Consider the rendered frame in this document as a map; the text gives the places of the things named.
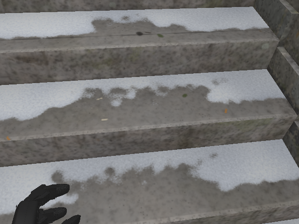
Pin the robot left hand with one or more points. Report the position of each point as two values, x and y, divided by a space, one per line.
28 212

